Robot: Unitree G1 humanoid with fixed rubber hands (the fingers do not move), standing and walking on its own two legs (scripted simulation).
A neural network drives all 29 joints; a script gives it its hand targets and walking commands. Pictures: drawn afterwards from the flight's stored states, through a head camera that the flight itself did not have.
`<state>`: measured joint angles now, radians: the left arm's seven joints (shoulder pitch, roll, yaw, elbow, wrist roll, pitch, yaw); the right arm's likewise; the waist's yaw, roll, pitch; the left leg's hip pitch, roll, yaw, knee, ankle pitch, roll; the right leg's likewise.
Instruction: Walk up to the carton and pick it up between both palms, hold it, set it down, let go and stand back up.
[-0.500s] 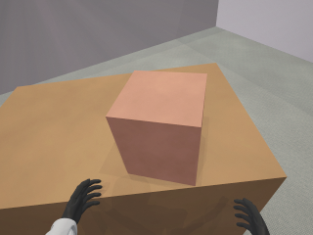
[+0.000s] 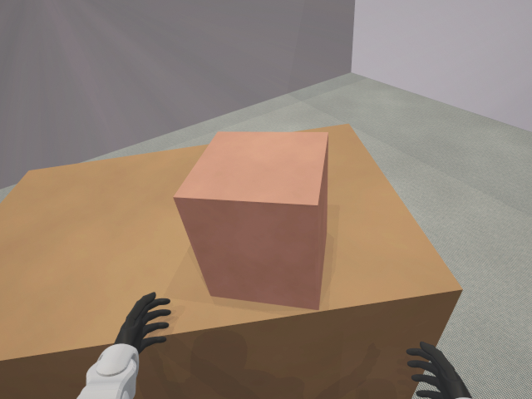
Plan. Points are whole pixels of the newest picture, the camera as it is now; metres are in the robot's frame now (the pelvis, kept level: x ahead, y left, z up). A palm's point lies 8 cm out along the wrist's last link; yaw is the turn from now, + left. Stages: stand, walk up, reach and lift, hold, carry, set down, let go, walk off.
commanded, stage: let go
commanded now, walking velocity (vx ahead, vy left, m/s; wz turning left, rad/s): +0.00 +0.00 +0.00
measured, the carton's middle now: (266, 218) +0.43 +0.04 +0.07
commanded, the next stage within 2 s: stand in 0.22 s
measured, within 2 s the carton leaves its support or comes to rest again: neither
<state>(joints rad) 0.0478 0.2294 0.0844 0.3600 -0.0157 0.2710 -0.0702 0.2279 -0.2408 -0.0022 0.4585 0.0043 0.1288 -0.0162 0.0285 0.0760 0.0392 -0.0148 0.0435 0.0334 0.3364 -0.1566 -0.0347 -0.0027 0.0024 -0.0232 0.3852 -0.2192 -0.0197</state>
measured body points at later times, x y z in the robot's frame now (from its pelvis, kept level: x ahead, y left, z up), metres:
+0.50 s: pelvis -0.01 +0.03 -0.01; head +0.01 +0.04 +0.44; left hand +0.23 +0.27 +0.01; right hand +0.11 -0.24 -0.10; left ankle +0.03 +0.14 -0.74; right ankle +0.01 -0.10 -0.74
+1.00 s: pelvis +0.02 +0.01 -0.01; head +0.02 +0.01 +0.44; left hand +0.24 +0.26 +0.01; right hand +0.19 -0.24 -0.10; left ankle +0.03 +0.14 -0.74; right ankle +0.01 -0.10 -0.74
